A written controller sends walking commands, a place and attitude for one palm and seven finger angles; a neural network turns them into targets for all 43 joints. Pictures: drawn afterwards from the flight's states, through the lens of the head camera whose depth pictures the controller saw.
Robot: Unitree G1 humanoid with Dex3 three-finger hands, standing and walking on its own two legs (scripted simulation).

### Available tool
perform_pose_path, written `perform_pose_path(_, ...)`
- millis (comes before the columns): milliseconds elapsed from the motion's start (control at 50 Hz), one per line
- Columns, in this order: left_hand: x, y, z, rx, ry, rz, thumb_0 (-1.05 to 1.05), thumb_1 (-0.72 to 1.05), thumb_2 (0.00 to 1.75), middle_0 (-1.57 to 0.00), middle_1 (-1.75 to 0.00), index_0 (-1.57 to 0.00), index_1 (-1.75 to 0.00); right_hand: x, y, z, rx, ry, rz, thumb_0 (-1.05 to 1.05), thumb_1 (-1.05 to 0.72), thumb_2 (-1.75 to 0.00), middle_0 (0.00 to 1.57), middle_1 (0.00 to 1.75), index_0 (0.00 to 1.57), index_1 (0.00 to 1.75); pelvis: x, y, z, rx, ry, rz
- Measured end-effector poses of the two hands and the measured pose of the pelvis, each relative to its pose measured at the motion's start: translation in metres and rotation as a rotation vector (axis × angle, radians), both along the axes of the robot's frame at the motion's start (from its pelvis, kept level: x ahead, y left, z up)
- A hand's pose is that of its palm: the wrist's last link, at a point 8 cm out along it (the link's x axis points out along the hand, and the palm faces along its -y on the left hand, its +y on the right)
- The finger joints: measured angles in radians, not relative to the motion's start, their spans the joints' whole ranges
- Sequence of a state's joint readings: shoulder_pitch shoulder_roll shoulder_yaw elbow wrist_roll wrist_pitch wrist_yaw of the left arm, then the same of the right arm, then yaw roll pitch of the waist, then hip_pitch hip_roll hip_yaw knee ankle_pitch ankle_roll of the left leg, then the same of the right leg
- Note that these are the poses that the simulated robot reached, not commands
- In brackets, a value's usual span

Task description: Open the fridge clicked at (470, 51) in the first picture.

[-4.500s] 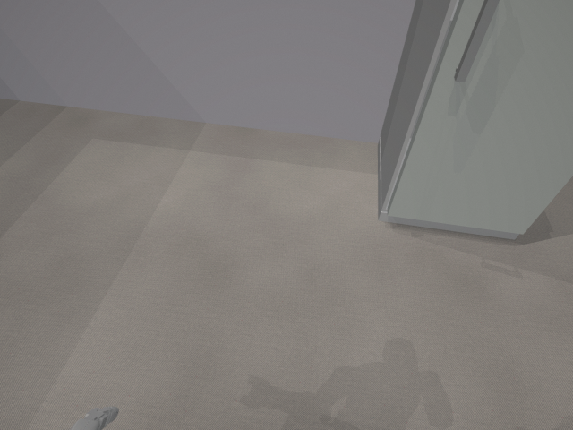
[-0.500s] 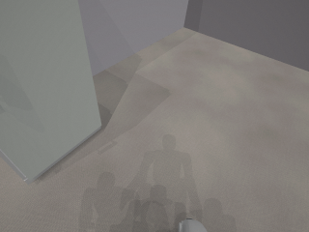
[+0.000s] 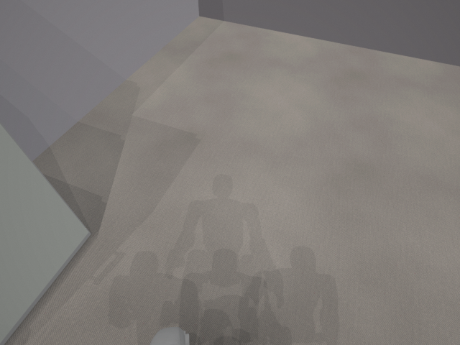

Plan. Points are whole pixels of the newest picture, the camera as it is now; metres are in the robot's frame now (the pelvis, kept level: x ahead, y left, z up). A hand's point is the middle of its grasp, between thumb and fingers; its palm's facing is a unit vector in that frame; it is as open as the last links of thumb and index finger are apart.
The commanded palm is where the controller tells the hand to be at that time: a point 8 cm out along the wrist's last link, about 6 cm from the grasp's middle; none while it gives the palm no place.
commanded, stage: turn to face it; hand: left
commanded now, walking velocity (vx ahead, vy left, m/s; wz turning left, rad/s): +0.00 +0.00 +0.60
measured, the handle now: out of the picture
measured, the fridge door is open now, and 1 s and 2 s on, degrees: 0 0 0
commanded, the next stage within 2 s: take the last steps up to it in 1.92 s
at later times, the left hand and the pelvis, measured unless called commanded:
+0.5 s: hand out of the picture +0.12 +0.28 -0.17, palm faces +0.28 -0.94 -0.22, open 7.4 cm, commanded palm none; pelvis +0.10 +0.07 +0.00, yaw +15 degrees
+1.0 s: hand out of the picture +0.09 +0.20 -0.13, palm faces +0.52 -0.79 -0.32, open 7.4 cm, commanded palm none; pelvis +0.11 -0.02 +0.01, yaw +33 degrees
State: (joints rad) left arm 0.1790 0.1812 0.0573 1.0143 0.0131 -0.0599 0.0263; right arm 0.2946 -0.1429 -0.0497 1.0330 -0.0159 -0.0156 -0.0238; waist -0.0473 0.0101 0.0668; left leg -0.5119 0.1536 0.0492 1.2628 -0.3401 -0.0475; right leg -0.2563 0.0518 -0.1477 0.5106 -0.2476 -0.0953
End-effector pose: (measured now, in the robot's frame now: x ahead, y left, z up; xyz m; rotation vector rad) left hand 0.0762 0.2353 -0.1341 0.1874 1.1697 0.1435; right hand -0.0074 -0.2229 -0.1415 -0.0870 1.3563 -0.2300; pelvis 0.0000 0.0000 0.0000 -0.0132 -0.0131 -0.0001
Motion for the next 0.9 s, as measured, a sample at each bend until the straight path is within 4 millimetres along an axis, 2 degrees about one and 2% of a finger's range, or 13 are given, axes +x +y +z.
perform_pose_path(60,0.007,0.008,0.006,0.014,0.030,0.003,-0.01,0.94,0.90,-0.20,-0.30,-0.20,-0.29,0.065,0.000,0.006,-0.010,-0.117,0.041,0.00,-0.91,-0.90,0.20,0.30,0.20,0.29,0.020,0.006,0.004,-0.005,0.005,0.020)
perform_pose_path(120,0.014,0.013,0.005,-0.001,0.035,0.039,0.00,0.93,0.90,-0.20,-0.30,-0.20,-0.29,0.112,0.009,0.009,-0.004,-0.159,0.099,0.00,-0.91,-0.90,0.20,0.30,0.20,0.29,0.040,0.014,0.004,-0.014,0.003,0.052)
perform_pose_path(240,0.018,0.032,-0.016,-0.046,0.049,0.167,0.00,0.93,0.90,-0.20,-0.30,-0.20,-0.29,0.180,0.043,0.006,-0.004,-0.135,0.248,0.00,-0.91,-0.90,0.20,0.30,0.20,0.29,0.077,0.037,-0.006,-0.029,-0.006,0.137)
perform_pose_path(300,0.013,0.046,-0.032,-0.065,0.091,0.223,0.00,0.92,0.90,-0.20,-0.30,-0.20,-0.29,0.205,0.059,0.002,-0.019,-0.146,0.299,0.00,-0.91,-0.90,0.20,0.30,0.20,0.29,0.090,0.051,-0.016,-0.015,-0.003,0.169)
perform_pose_path(360,0.011,0.059,-0.029,-0.057,0.130,0.243,0.01,0.92,0.90,-0.20,-0.30,-0.20,-0.29,0.216,0.068,0.007,-0.028,-0.149,0.318,0.00,-0.91,-0.90,0.20,0.30,0.20,0.29,0.093,0.059,-0.012,-0.021,-0.001,0.188)
perform_pose_path(460,0.021,0.081,-0.013,-0.032,0.103,0.277,0.01,0.91,0.90,-0.20,-0.30,-0.20,-0.29,0.220,0.070,0.018,-0.053,-0.109,0.343,0.00,-0.92,-0.90,0.21,0.30,0.20,0.29,0.097,0.066,0.000,-0.031,0.014,0.232)
perform_pose_path(540,0.030,0.093,-0.003,-0.004,0.060,0.310,0.01,0.91,0.90,-0.20,-0.30,-0.20,-0.29,0.223,0.066,0.024,-0.058,-0.088,0.365,0.00,-0.91,-0.90,0.21,0.30,0.20,0.29,0.101,0.065,0.006,-0.037,0.025,0.276)
perform_pose_path(620,0.037,0.095,0.005,0.019,0.019,0.342,0.01,0.91,0.90,-0.20,-0.30,-0.20,-0.29,0.229,0.059,0.026,-0.057,-0.082,0.389,0.00,-0.91,-0.90,0.21,0.30,0.20,0.29,0.105,0.057,0.008,-0.040,0.030,0.324)
perform_pose_path(700,0.044,0.088,0.011,0.036,-0.024,0.366,0.01,0.91,0.90,-0.20,-0.30,-0.20,-0.29,0.238,0.046,0.023,-0.054,-0.082,0.417,0.00,-0.91,-0.90,0.21,0.30,0.20,0.29,0.106,0.044,0.007,-0.035,0.033,0.372)
perform_pose_path(800,0.048,0.066,0.021,0.061,-0.071,0.397,0.01,0.91,0.90,-0.20,-0.30,-0.20,-0.29,0.251,0.023,0.013,-0.040,-0.078,0.460,0.00,-0.91,-0.90,0.21,0.30,0.20,0.29,0.106,0.021,0.003,-0.020,0.039,0.437)
perform_pose_path(860,0.039,0.047,0.025,0.088,-0.090,0.429,0.00,0.91,0.90,-0.20,-0.30,-0.20,-0.29,0.263,0.008,0.000,-0.020,-0.079,0.489,0.00,-0.91,-0.90,0.21,0.30,0.20,0.29,0.108,0.002,-0.003,0.002,0.045,0.475)
perform_pose_path(900,0.024,0.032,0.029,0.104,-0.078,0.454,0.00,0.91,0.90,-0.20,-0.30,-0.20,-0.29,0.272,0.001,-0.004,-0.009,-0.078,0.508,0.01,-0.91,-0.90,0.21,0.30,0.20,0.29,0.108,-0.007,-0.002,0.006,0.033,0.502)
